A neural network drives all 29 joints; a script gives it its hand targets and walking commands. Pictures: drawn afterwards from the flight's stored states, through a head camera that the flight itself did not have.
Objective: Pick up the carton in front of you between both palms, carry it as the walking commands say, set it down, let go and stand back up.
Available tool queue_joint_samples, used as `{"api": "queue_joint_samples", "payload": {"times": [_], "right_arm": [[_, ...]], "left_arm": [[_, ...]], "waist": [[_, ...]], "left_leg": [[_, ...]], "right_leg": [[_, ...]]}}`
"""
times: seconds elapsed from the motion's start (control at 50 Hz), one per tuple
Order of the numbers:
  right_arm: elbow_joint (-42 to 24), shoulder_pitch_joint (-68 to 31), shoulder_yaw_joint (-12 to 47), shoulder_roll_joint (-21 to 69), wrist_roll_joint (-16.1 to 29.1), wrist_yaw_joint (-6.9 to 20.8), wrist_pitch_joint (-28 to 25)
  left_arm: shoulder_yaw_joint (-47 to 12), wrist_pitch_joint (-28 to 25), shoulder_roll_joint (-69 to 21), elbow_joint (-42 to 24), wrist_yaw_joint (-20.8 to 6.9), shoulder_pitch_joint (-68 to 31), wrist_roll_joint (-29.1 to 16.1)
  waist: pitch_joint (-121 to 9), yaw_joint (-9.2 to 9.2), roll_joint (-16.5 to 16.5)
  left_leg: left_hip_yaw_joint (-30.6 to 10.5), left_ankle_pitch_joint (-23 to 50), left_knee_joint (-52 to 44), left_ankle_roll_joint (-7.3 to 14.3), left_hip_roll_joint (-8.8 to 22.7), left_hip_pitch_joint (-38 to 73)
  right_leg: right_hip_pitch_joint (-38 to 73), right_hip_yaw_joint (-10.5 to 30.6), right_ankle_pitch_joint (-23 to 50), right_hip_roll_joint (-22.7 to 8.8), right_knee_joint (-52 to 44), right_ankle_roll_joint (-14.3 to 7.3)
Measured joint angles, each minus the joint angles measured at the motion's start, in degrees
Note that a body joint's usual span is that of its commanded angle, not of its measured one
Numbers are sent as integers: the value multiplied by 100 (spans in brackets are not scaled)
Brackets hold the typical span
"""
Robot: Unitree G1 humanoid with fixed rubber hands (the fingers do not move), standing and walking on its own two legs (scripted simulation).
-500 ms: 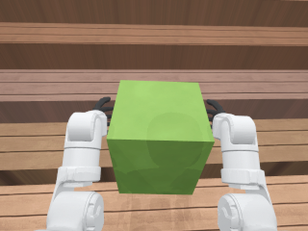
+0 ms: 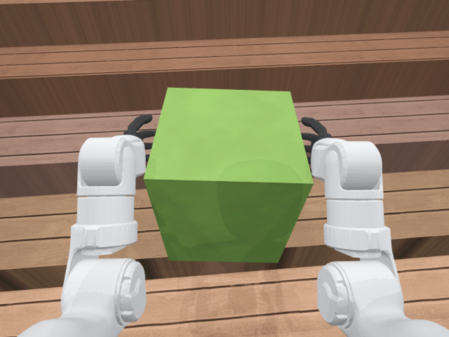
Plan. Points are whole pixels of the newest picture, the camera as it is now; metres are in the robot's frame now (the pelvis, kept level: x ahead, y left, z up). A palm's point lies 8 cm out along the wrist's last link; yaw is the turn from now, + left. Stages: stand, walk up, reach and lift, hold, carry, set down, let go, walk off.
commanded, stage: carry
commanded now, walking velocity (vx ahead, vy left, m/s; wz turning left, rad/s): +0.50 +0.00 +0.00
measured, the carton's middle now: (226, 180) +0.37 +0.01 +0.10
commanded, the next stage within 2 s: none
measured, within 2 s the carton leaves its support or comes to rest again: neither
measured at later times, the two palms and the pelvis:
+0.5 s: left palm (171, 75) +0.60 +0.13 +0.18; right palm (307, 83) +0.58 -0.17 +0.17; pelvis +0.22 +0.02 +0.05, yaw -1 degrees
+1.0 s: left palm out of the picture +0.89 +0.15 +0.41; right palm out of the picture +0.94 -0.14 +0.43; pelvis +0.54 -0.05 +0.26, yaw -1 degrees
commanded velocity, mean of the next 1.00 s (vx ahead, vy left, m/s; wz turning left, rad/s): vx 0.50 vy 0.00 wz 0.00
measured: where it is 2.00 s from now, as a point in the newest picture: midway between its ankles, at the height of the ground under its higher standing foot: (229, 65)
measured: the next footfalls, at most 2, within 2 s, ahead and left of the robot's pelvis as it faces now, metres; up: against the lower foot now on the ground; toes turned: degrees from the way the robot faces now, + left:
right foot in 0.04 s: +0.03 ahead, -0.10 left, +0.00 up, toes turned -6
left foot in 0.44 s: +0.36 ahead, +0.08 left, +0.18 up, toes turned +5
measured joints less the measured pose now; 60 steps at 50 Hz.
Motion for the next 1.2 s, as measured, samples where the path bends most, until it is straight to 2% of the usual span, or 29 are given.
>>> {"api": "queue_joint_samples", "payload": {"times": [0.04,0.08,0.12,0.18,0.22,0.3,0.34,0.38,0.42,0.44,0.46,0.48,0.52,0.56,0.58,0.62,0.7,0.76,0.8,0.86,0.9,0.92,0.94,0.96,1.0,1.04,1.08,1.14,1.2], "right_arm": [[125,-167,-74,-75,-3,1,107],[222,-248,-209,-203,58,3,114],[254,-253,-353,-238,100,3,120],[203,-370,-525,-178,48,3,145],[58,-418,-537,-131,11,4,143],[-275,-356,-371,-45,-46,3,153],[-355,-333,-323,12,-106,2,189],[-360,-397,-295,110,-195,-11,183],[-212,-429,-207,175,-263,-38,98],[-115,-388,-155,194,-260,-55,53],[-12,-345,-87,211,-241,-73,-22],[58,-326,37,213,-200,-147,-104],[85,-203,206,191,-70,-207,-294],[-83,105,243,184,110,-254,-427],[-182,216,201,167,199,-271,-454],[-196,268,88,131,341,-272,-552],[110,79,-20,88,442,-273,-784],[238,-183,-69,50,408,-256,-786],[292,-371,-171,-3,355,-185,-723],[384,-569,-387,-143,288,19,-559],[342,-510,-522,-190,255,76,-374],[316,-454,-620,-205,217,110,-271],[313,-472,-721,-233,168,148,-181],[358,-536,-828,-249,97,198,-129],[350,-537,-1051,-198,-83,261,-39],[170,-456,-1231,-46,-257,276,79],[-48,-452,-1275,76,-382,280,159],[-230,-694,-1196,34,-458,265,224],[-147,-1021,-1126,-195,-410,272,308]], "left_arm": [[93,16,-51,246,2,-219,47],[112,-91,-214,408,6,-310,170],[50,-98,-328,340,25,-223,246],[-9,-41,-358,24,79,-76,192],[29,-40,-335,-160,114,-71,124],[248,-20,-347,-459,124,-57,77],[343,10,-350,-522,123,-38,51],[445,39,-303,-606,106,-24,12],[603,-22,-320,-590,35,55,56],[694,-58,-368,-561,15,140,88],[784,-104,-399,-543,-3,220,112],[828,-169,-407,-512,-21,248,168],[880,-267,-377,-528,-86,290,218],[886,-280,-508,-690,-88,414,336],[882,-276,-615,-791,-87,459,429],[856,-306,-777,-937,-91,513,613],[698,-419,-704,-865,-180,465,783],[581,-401,-542,-792,-210,304,753],[456,-355,-471,-750,-207,163,758],[211,-119,-376,-602,-90,-157,652],[21,12,-308,-316,43,-346,532],[-65,46,-304,-156,95,-398,453],[-123,59,-311,-35,149,-456,378],[-173,59,-294,87,197,-538,308],[-331,12,-257,308,275,-571,134],[-403,18,-199,364,412,-538,-122],[-370,35,-104,353,467,-615,-311],[-254,29,-18,350,479,-956,-397],[-52,-9,-79,516,453,-1335,-285]], "waist": [[-21,48,-38],[80,153,89],[214,263,35],[374,349,36],[502,364,41],[716,423,78],[743,427,68],[714,322,-19],[651,49,-6],[625,-136,47],[719,-365,54],[887,-547,43],[1194,-818,-49],[1304,-1084,-189],[1344,-1152,-199],[1393,-1181,-118],[1225,-1137,-73],[929,-1079,-243],[802,-975,-264],[655,-545,-199],[530,-106,-269],[522,189,-264],[643,536,-121],[785,770,-44],[946,998,85],[1034,1119,114],[1097,1138,3],[1115,1052,-101],[949,953,-20]], "left_leg": [[9,-176,264,-29,33,-58],[-111,-430,1384,8,223,-464],[-280,-873,3584,22,140,-1181],[-372,-1291,7109,196,-105,-2481],[-334,-1265,8632,273,-185,-3284],[-188,-1452,9547,302,52,-4619],[-29,-1595,9005,309,218,-5072],[261,-1508,7385,370,298,-5060],[518,-1232,5683,511,89,-4423],[597,-985,4837,547,-74,-3863],[619,-1083,4492,543,-204,-3471],[646,-1267,4368,576,-247,-3205],[687,-1226,4016,567,-256,-2663],[627,-1014,3270,419,-425,-1982],[557,-898,2835,335,-473,-1619],[406,-731,2010,267,-434,-907],[112,-505,654,196,-172,295],[-99,-450,-124,101,-38,998],[-252,-430,-654,6,121,1503],[-256,-1,-1674,-50,449,2262],[-193,474,-1531,11,574,2331],[-202,734,-872,41,667,2099],[-388,1262,354,22,794,1687],[-846,1133,2118,-94,625,1031],[-1443,907,5407,-97,42,-276],[-1428,821,7224,51,-277,-1213],[-1180,693,7816,211,-346,-1965],[-779,302,7614,293,-102,-2863],[-534,-300,7844,338,131,-3700]], "right_leg": [[397,12,336,51,-979,-4],[556,-46,307,225,-1101,192],[749,-9,289,272,-1236,210],[1007,63,278,258,-1460,198],[1195,91,198,176,-1541,252],[1866,174,50,6,-1951,332],[2326,193,74,-114,-2410,403],[2747,163,288,-284,-3077,476],[2892,70,685,-394,-3257,418],[2771,35,871,-422,-2869,368],[2419,72,1097,-513,-1938,357],[1741,395,1274,-487,-218,423],[245,1251,1162,91,3714,427],[-835,1526,1115,496,6126,247],[-1304,1497,1053,574,6742,167],[-2162,1257,832,559,7177,78],[-3423,570,114,163,6675,9],[-4375,302,-548,-82,7341,-136],[-4799,132,-735,-238,7253,-180],[-4554,-352,-425,-300,5078,-258],[-3686,-594,20,-63,3576,-315],[-3114,-629,-30,104,2999,-265],[-2760,-721,104,293,2727,-196],[-2493,-748,146,381,2541,-184],[-1931,-787,176,436,2010,-183],[-1287,-756,259,508,1263,-113],[-705,-648,424,501,519,-42],[5,-493,590,407,-379,9],[545,-357,599,286,-963,67]]}}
